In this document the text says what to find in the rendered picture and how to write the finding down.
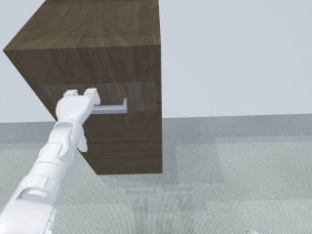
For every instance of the cabinet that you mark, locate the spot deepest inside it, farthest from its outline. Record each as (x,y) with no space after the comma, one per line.
(83,42)

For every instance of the left robot hand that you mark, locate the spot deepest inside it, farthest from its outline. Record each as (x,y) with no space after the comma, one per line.
(78,108)

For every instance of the drawer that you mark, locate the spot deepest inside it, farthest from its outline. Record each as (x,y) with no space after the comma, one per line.
(140,95)

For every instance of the handle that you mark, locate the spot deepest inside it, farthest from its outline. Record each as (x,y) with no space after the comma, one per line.
(111,109)

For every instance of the left robot upper arm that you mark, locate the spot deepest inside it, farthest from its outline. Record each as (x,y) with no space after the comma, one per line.
(29,217)

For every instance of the left robot forearm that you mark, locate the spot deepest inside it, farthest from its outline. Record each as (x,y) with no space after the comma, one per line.
(43,183)

